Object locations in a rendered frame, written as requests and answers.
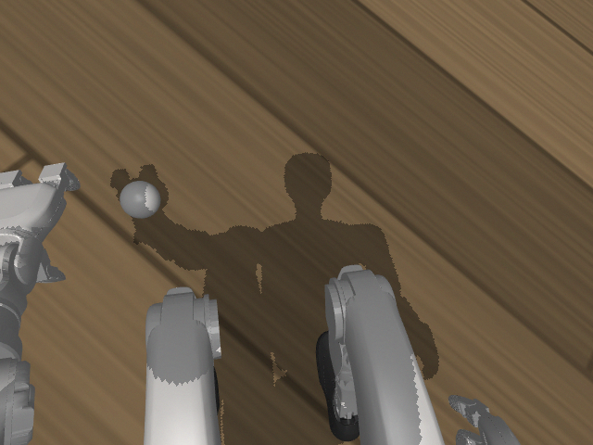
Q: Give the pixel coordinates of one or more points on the left robot arm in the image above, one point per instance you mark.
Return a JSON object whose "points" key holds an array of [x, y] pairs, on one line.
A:
{"points": [[20, 258]]}

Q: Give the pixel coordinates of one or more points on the left robot hand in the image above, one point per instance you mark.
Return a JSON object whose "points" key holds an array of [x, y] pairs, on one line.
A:
{"points": [[36, 208]]}

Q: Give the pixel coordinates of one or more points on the right robot foot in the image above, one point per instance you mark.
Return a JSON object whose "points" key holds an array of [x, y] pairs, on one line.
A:
{"points": [[343, 429]]}

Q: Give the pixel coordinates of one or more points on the right robot hand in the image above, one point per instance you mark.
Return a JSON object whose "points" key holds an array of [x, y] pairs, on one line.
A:
{"points": [[493, 430]]}

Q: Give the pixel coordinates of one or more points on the ball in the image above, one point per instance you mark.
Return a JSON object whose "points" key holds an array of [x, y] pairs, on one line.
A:
{"points": [[140, 199]]}

